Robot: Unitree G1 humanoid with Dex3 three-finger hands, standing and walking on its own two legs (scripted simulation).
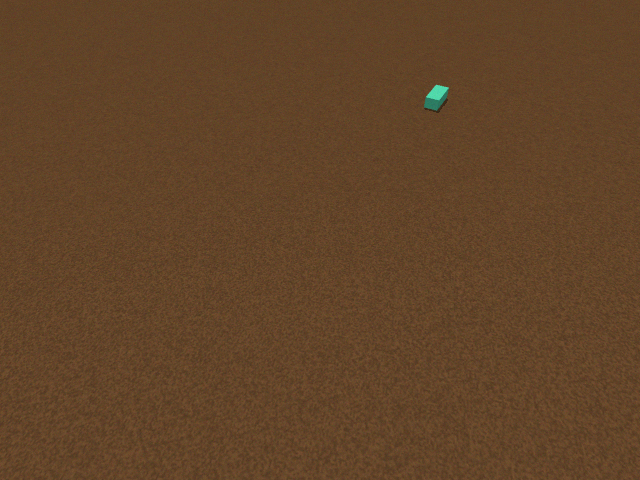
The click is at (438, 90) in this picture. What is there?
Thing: lying carton
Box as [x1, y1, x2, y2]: [424, 85, 448, 110]
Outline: 447,87 435,85 426,96 424,107 436,110 446,97 448,89
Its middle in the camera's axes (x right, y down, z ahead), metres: +0.71 -0.87 +2.40
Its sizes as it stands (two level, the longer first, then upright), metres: 0.180 0.084 0.068
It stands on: the floor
